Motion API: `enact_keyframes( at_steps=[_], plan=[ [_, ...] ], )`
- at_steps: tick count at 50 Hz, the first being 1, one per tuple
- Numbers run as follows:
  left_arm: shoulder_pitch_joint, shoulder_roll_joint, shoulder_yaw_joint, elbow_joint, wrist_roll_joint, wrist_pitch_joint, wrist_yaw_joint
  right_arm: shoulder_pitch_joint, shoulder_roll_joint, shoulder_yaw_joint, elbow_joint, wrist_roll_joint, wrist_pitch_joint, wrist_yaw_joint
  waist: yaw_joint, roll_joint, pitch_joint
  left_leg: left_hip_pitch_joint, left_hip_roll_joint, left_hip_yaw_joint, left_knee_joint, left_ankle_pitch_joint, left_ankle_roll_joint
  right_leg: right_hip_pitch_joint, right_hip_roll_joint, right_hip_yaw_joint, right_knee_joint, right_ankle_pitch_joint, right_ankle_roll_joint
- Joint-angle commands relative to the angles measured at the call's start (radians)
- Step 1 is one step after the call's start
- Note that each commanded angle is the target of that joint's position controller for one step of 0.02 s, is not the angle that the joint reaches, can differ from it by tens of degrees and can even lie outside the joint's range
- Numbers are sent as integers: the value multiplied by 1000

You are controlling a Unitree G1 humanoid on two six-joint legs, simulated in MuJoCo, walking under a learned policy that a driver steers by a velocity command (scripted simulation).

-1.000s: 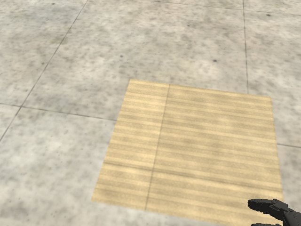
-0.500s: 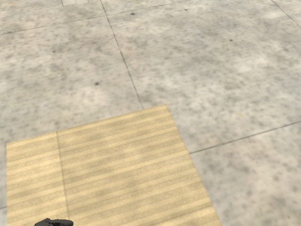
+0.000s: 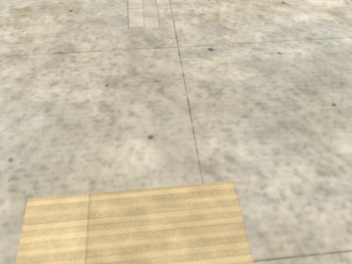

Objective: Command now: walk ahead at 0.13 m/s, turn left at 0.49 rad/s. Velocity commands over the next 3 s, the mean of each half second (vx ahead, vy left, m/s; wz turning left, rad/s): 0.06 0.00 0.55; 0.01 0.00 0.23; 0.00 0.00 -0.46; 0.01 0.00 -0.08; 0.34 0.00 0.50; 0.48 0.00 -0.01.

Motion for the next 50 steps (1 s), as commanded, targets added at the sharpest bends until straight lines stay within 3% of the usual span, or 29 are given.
enact_keyframes(
  at_steps=[1,2,3,5,8,9,11,13,15,16,19,23,25,26,27,28,29,30,31,33,37,39,41,44,46,47,48,49,50],
  plan=[
    [106,101,5,-87,12,12,-16,151,-186,-47,-3,36,16,-16,9,73,-271,442,436,-593,-195,723,304,-375,-13,253,436,-73,39],
    [56,121,11,-90,13,21,-19,80,-154,-37,-20,32,33,-13,33,-5,-121,266,390,-545,-265,458,259,-377,-50,236,345,-40,35],
    [-3,119,15,-111,23,32,-19,56,-113,-27,-22,13,41,-4,44,-53,-80,204,346,-518,-298,384,219,-363,-71,228,268,-13,38],
    [-8,90,10,-116,28,63,-15,72,-141,-30,-27,4,44,-1,43,-22,-55,108,285,-437,-309,414,163,-295,-68,203,172,48,58],
    [-19,76,9,-122,11,70,-16,83,-197,-47,-34,1,36,4,37,18,-112,136,227,-386,-275,480,102,-279,-68,197,52,105,69],
    [-49,75,9,-127,0,70,-8,76,-206,-52,-50,1,49,0,29,56,-137,144,211,-382,-269,405,68,-301,-72,196,37,122,79],
    [-115,101,17,-139,2,77,-3,83,-194,-49,-70,15,62,-8,-1,71,-129,169,197,-424,-289,240,37,-353,-66,200,-15,149,98],
    [-163,111,22,-150,5,84,-3,102,-203,-55,-80,17,69,-14,-25,115,-122,201,194,-470,-301,81,34,-391,-68,217,-58,156,109],
    [-206,120,22,-171,-14,83,-2,124,-218,-63,-81,11,82,-21,-41,133,-110,228,211,-524,-302,6,40,-420,-66,238,-92,158,100],
    [-199,134,27,-170,-13,79,-6,116,-236,-70,-87,6,85,-16,-32,123,-101,215,213,-535,-294,18,62,-397,-67,244,-113,142,97],
    [-221,111,11,-191,-17,80,0,121,-236,-76,-82,-12,93,-10,-28,118,-96,213,220,-577,-257,103,79,-357,-46,253,-181,86,81],
    [-169,138,6,-199,-28,69,2,74,-252,-84,-98,-8,97,-1,-1,134,-122,209,214,-646,-225,224,60,-224,-9,259,-329,53,45],
    [-82,137,4,-181,-27,54,-2,29,-250,-88,-106,3,102,5,45,120,-120,138,172,-643,-189,192,1,-54,1,244,-548,147,26],
    [-45,147,11,-178,-12,42,2,28,-231,-81,-108,10,102,8,59,88,-114,71,117,-604,-156,59,-50,53,-27,245,-715,221,16],
    [-74,220,26,-189,4,37,11,100,-167,-69,-103,14,98,8,5,-95,-127,-29,6,-467,19,-247,-111,152,-210,421,-816,172,-15],
    [-130,312,41,-228,26,50,2,111,-170,-73,-123,6,91,5,-3,-265,-134,-173,-128,-257,252,-444,-138,123,-447,698,-824,329,-142],
    [-103,268,41,-224,29,58,-4,100,-238,-85,-105,-29,88,8,1,-139,-129,-148,-23,-243,430,-427,-152,55,-472,644,-771,461,-211],
    [-129,203,25,-237,16,56,-10,98,-238,-92,-84,-24,91,15,-15,-63,-109,-123,-7,-243,502,-364,-162,14,-404,538,-748,543,-204],
    [-161,168,17,-246,2,58,-15,111,-221,-91,-63,-7,100,21,-35,-51,-88,-112,2,-247,533,-309,-169,-2,-331,437,-734,575,-172],
    [-152,165,17,-258,9,60,-13,121,-194,-80,-48,-4,113,39,-27,-147,-93,-126,-4,-222,583,-264,-195,31,-267,342,-705,715,-156],
    [-56,157,19,-218,8,47,-23,53,-149,-57,-51,8,116,43,15,-141,-107,-111,3,-208,451,-250,-208,102,-260,315,-695,738,-178],
    [-48,146,14,-204,8,43,-25,48,-133,-46,-34,13,119,34,21,-145,-113,-43,16,-212,328,-261,-209,99,-258,313,-687,704,-176],
    [-58,132,5,-185,7,38,-42,34,-106,-30,-22,20,124,29,18,-167,-119,79,50,-166,149,-275,-193,56,-242,320,-696,601,-162],
    [-12,175,17,-149,11,45,-51,10,-115,-23,-3,19,118,-2,33,-195,-77,150,35,-91,-57,-236,-174,51,-238,383,-658,723,-172],
    [-19,201,29,-140,-3,45,-55,65,-124,-22,24,16,95,-23,-10,-163,-102,286,75,-116,-252,15,-147,21,-250,414,-602,865,-137],
    [-19,188,28,-148,-12,41,-56,76,-159,-28,29,8,79,-34,-5,-130,-140,381,140,-170,-271,61,-132,-33,-238,418,-587,784,-101],
    [-11,141,19,-168,-20,36,-61,75,-212,-35,23,-11,66,-43,18,-6,-173,471,273,-271,-247,177,-101,-121,-183,363,-512,597,-68],
    [-5,86,9,-172,-28,40,-59,-13,-245,-48,24,8,70,-42,58,167,-108,402,333,-305,-222,347,-41,-192,-61,230,-491,310,-54],
    [-18,118,20,-167,-13,56,-52,-8,-200,-41,28,10,75,-40,34,175,-94,369,370,-294,-217,322,-12,-190,-37,188,-415,136,-50]
  ],
)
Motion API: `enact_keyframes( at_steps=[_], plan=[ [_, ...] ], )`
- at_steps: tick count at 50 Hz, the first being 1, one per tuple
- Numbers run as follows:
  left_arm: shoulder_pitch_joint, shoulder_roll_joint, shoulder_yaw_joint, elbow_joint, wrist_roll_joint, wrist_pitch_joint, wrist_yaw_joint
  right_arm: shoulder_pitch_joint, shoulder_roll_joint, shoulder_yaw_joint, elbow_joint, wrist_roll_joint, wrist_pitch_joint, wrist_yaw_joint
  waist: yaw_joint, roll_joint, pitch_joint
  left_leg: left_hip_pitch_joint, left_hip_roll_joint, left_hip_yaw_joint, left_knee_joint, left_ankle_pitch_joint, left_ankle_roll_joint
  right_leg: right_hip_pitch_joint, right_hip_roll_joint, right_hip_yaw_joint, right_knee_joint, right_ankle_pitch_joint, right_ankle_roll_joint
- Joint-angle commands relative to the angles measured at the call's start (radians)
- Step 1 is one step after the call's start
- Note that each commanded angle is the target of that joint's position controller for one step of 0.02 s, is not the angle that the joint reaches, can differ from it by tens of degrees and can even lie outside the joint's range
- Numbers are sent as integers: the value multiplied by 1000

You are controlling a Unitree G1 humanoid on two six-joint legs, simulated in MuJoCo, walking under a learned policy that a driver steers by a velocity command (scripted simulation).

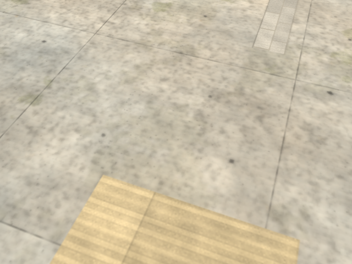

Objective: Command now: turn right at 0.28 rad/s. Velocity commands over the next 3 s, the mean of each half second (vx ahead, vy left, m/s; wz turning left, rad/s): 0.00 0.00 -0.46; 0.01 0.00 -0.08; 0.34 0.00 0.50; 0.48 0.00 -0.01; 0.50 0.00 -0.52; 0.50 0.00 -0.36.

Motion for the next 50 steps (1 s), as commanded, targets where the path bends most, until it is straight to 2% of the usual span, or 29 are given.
enact_keyframes(
  at_steps=[1,3,4,5,7,9,10,12,13,14,15,16,18,20,23,28,30,31,36,38,40,41,42,43,44,45,47,49,50],
  plan=[
    [-20,134,49,-71,-4,11,9,43,-190,-50,-15,2,-9,-14,-50,231,-20,63,321,-200,-80,465,169,-133,10,0,198,-157,-20],
    [-22,133,67,-75,3,36,1,40,-161,-44,-24,-7,-4,-18,-53,201,27,13,349,-177,-99,525,217,-201,0,-11,419,-285,-18],
    [-9,108,65,-74,6,42,-3,29,-158,-45,-24,-7,-3,-19,-37,181,36,10,330,-142,-95,509,208,-210,-19,-2,433,-272,-11],
    [-3,86,60,-78,21,41,-7,19,-162,-48,-24,-19,-5,-17,-33,177,36,3,308,-103,-88,489,187,-204,-21,-18,407,-245,0],
    [-26,80,60,-86,15,37,-16,-2,-176,-53,-22,-19,-6,-12,-39,199,13,-4,279,-43,-59,484,159,-144,-19,-52,321,-188,16],
    [-45,93,67,-101,6,40,-23,3,-197,-62,-16,-16,-7,-4,-51,212,-12,4,294,-35,-31,490,149,-94,-13,-76,247,-172,18],
    [-44,89,67,-106,-1,42,-24,4,-208,-66,-11,-13,-7,-1,-46,204,-26,7,305,-33,-7,482,140,-62,-11,-91,206,-153,12],
    [-4,80,69,-95,3,39,-21,-25,-222,-73,-12,-2,-6,2,-7,160,-37,-33,293,4,78,426,99,45,12,-121,28,-30,-4],
    [-3,89,72,-98,11,26,-12,3,-214,-74,-1,-5,-7,5,-1,100,-41,-76,260,40,160,324,58,109,12,-64,-94,54,-10],
    [35,169,88,-104,23,5,0,46,-165,-63,-11,-11,-4,6,-7,-121,-63,-225,159,137,405,20,-3,212,-170,210,-209,258,-43],
    [130,312,119,-92,19,-1,-6,-57,-101,-37,-87,-14,11,-5,40,-327,-87,-406,-12,94,569,-389,-28,221,-413,548,-224,649,-219],
    [147,272,115,-77,12,0,-2,-68,-137,-39,-69,-27,20,-9,31,-123,-89,-412,41,-13,682,-362,-22,219,-403,496,-216,573,-256],
    [9,193,89,-102,15,15,15,-75,-151,-44,-48,7,12,3,-22,-41,6,-406,75,-41,652,-182,-11,121,-276,348,-234,401,-187],
    [-36,166,76,-121,4,22,24,-48,-173,-45,-33,-14,11,11,-34,-85,-34,-388,55,-31,647,-85,-17,159,-217,300,-230,467,-157],
    [2,186,79,-115,0,17,21,-38,-159,-39,-35,-10,19,19,-35,-54,-74,-393,32,-34,640,-43,-37,197,-207,298,-219,482,-161],
    [33,181,73,-105,-3,19,35,-89,-163,-31,-66,-21,38,6,-9,-105,-58,-444,13,-53,569,-44,-57,191,-194,373,-223,346,-171],
    [40,203,81,-100,3,14,37,-97,-156,-25,-83,-16,38,1,0,-84,-68,-449,7,-54,539,-53,-66,195,-194,407,-227,290,-175],
    [32,195,78,-91,8,4,35,-92,-147,-23,-87,-3,34,-1,-15,-58,-72,-427,7,-41,507,-48,-64,188,-197,386,-222,307,-177],
    [-21,121,34,-46,26,-10,41,-56,-115,1,-70,8,25,-2,-17,-97,-79,-169,21,-20,308,-69,-30,57,-183,316,-233,317,-143],
    [-29,114,16,-14,29,-11,42,-20,-109,11,-45,10,21,-7,-24,-107,-72,-46,11,-7,167,-66,-11,20,-176,295,-232,318,-120],
    [-35,135,13,13,20,-9,48,14,-117,18,-30,3,7,-11,-59,-53,-41,77,25,-47,-95,133,14,-18,-161,269,-184,314,-62],
    [-18,142,17,13,18,-10,47,10,-171,10,-36,-10,-8,-15,-33,23,-45,109,105,-177,-124,235,30,-25,-114,231,-107,273,-23],
    [45,180,35,10,27,-6,44,9,-247,0,-48,-8,-23,-9,20,139,-59,127,236,-325,-91,529,69,-59,-33,154,-16,30,-2],
    [12,154,31,17,-1,9,50,2,-252,-5,-35,15,-25,3,7,226,-36,9,313,-382,-101,637,175,-21,17,90,-27,-78,13],
    [-25,156,30,18,-1,17,55,14,-218,-6,-38,10,-27,13,-12,204,-27,-11,303,-411,-109,579,199,-6,20,60,30,-100,25],
    [-68,151,33,13,-5,19,53,21,-213,-10,-42,10,-26,18,-28,203,-28,-11,274,-411,-118,508,195,-25,41,45,79,-122,33],
    [-117,149,41,2,-6,22,42,51,-233,-29,-48,2,-17,9,-46,193,-17,4,255,-424,-128,473,217,-113,50,37,255,-219,56],
    [-113,115,29,-1,10,15,29,82,-240,-53,-39,6,-4,10,-43,144,-50,28,207,-421,-160,138,225,-173,29,37,344,-221,61],
    [-145,116,27,-21,16,12,31,110,-224,-56,-22,-6,5,7,-48,147,-23,20,190,-428,-186,-60,220,-212,16,37,324,-217,62]
  ],
)
Over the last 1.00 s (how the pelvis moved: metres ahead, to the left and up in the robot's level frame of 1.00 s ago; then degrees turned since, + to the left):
0.09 -0.08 0.02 23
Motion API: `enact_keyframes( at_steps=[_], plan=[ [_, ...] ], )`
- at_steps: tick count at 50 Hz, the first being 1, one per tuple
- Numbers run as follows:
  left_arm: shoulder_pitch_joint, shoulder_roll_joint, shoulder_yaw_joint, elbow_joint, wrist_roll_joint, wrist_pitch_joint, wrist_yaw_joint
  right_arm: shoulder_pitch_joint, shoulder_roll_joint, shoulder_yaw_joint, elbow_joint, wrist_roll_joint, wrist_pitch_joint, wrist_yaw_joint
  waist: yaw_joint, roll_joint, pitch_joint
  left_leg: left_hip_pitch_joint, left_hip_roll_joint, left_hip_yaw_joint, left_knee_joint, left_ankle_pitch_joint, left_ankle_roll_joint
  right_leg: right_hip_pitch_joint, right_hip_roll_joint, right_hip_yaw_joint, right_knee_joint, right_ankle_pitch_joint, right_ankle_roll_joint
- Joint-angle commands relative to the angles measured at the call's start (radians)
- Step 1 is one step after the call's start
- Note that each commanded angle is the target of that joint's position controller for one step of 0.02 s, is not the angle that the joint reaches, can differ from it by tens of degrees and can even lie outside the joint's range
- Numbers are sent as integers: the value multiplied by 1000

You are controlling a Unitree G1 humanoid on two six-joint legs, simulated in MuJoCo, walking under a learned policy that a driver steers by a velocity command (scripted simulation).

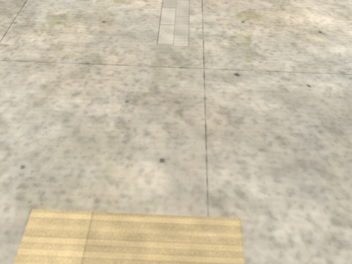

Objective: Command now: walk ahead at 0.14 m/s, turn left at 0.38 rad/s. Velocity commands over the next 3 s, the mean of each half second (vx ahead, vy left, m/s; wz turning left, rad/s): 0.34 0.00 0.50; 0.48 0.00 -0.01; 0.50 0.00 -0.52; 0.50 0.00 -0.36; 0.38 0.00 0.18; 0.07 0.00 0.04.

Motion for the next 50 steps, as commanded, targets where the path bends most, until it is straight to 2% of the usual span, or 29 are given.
enact_keyframes(
  at_steps=[1,5,6,8,9,10,11,12,13,15,17,19,21,24,26,28,29,30,31,32,33,34,35,36,37,39,42,45,50],
  plan=[
    [-62,75,13,-83,10,-19,-5,62,-188,-67,-19,-11,11,-6,-13,151,8,81,215,-335,-199,-252,189,-188,-27,-7,59,-37,13],
    [-81,77,5,-108,1,-48,-11,70,-210,-93,-29,-15,3,9,-12,144,-5,39,207,-387,-198,-301,206,-104,-16,-12,-103,-50,5],
    [-56,76,3,-106,-2,-54,-10,44,-216,-99,-41,-14,1,15,7,141,-15,-4,191,-382,-184,-295,193,-31,-9,-16,-173,-20,-5],
    [93,63,2,-63,-7,-62,5,-66,-209,-106,-83,-9,5,21,107,109,-22,-208,96,-310,-90,-324,121,275,7,-55,-441,162,-29],
    [193,136,22,-36,0,-68,18,-82,-169,-105,-104,-5,-5,23,141,1,-33,-423,20,-220,62,-409,59,504,-78,20,-476,122,-36],
    [258,261,53,-46,30,-74,23,-75,-56,-71,-152,9,-21,31,144,-263,-110,-554,-109,-31,369,-415,16,562,-384,438,-635,-267,-102],
    [203,277,61,-42,51,-74,24,-102,-108,-74,-154,-25,-31,32,101,-152,-6,-591,-23,-35,521,-293,15,399,-482,565,-658,-315,-161],
    [154,207,47,-61,43,-76,16,-75,-129,-81,-130,-33,-41,45,54,-77,60,-577,36,-34,569,-223,14,315,-455,498,-648,-291,-176],
    [106,149,34,-75,31,-91,6,-40,-125,-85,-103,-26,-50,59,20,-53,89,-553,53,-24,580,-147,6,274,-393,386,-660,-179,-160],
    [119,110,25,-82,24,-117,0,-19,-116,-85,-75,-39,-54,79,20,-96,79,-541,58,24,643,-38,-14,280,-312,188,-645,107,-136],
    [193,94,22,-58,24,-133,-10,-52,-87,-74,-92,-33,-48,88,31,-102,58,-563,62,49,658,30,-16,317,-289,91,-614,327,-125],
    [244,71,18,-39,15,-128,-14,-85,-77,-66,-98,-21,-43,95,39,-106,59,-587,70,72,640,45,-20,350,-284,22,-579,501,-123],
    [274,70,17,-29,15,-123,-16,-149,-63,-53,-122,-23,-45,104,52,-111,83,-593,69,108,573,63,-23,347,-281,-28,-576,610,-129],
    [306,54,10,-6,23,-125,-17,-303,-6,-15,-193,-25,-51,116,81,-88,117,-555,76,208,398,81,-17,336,-278,-89,-589,641,-138],
    [337,70,8,22,23,-124,-9,-356,-12,-5,-227,-22,-53,116,87,-107,133,-485,60,274,299,65,20,339,-284,-126,-572,768,-121],
    [357,86,11,49,18,-125,-12,-293,-33,-9,-213,-17,-56,102,48,-130,76,-330,3,311,240,11,77,364,-295,-172,-465,1164,-117],
    [355,106,16,60,17,-125,-8,-213,-44,-14,-190,-18,-61,88,8,-122,22,-221,-31,325,227,-4,104,376,-304,-184,-362,1342,-114],
    [361,111,14,73,14,-122,-8,-71,-60,-23,-142,-18,-68,74,-51,-126,-59,-53,-47,292,184,11,135,358,-315,-171,-222,1368,-118],
    [336,111,10,76,4,-120,-13,103,-91,-38,-81,-25,-77,57,-138,-115,-134,190,-27,242,95,78,167,248,-300,-192,-36,1240,-112],
    [311,64,-3,43,-3,-118,-21,250,-190,-65,-49,-43,-77,36,-185,2,-245,461,217,-25,56,-55,227,18,-242,-200,284,728,-105],
    [401,-2,-7,22,-33,-112,-30,236,-244,-79,-60,-28,-68,29,-102,195,-390,650,522,-544,-54,-15,350,-263,-57,-140,663,-58,-71],
    [275,115,25,3,-13,-109,-22,176,-219,-81,-70,4,-60,23,-128,15,-289,519,472,-453,-107,5,326,-326,-86,-8,694,46,-88],
    [211,86,22,-27,-13,-119,-28,82,-174,-66,-72,-1,-69,18,-79,39,-124,348,439,-295,-148,58,294,-349,-124,-4,632,107,-91],
    [226,56,19,-8,-9,-118,-31,38,-109,-51,-71,-8,-84,21,-34,-11,-25,205,391,-184,-190,152,248,-301,-155,-8,550,132,-92],
    [243,36,20,8,7,-100,-33,13,-76,-40,-65,-9,-100,18,2,-8,9,121,346,-95,-212,186,205,-247,-174,0,488,144,-88],
    [304,-8,17,40,27,-65,-47,13,-43,-29,-53,-7,-124,14,39,22,31,33,302,18,-256,219,166,-172,-173,-9,436,164,-74],
    [242,-14,29,19,26,-46,-64,61,-63,-31,-27,-1,-148,16,50,57,61,48,273,129,-292,285,133,-264,-176,-25,379,252,-65],
    [113,-13,32,-29,22,-47,-73,99,-49,-25,-15,-4,-150,12,30,78,91,78,245,215,-299,356,102,-359,-175,-49,266,374,-55],
    [-77,-46,11,-101,24,-57,-89,166,-66,-18,11,2,-150,-6,-14,67,106,161,260,304,-270,551,72,-324,-136,-157,-38,493,-68]
  ],
)
Over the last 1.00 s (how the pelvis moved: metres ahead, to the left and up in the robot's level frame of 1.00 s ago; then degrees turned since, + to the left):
0.01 -0.01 0.01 -15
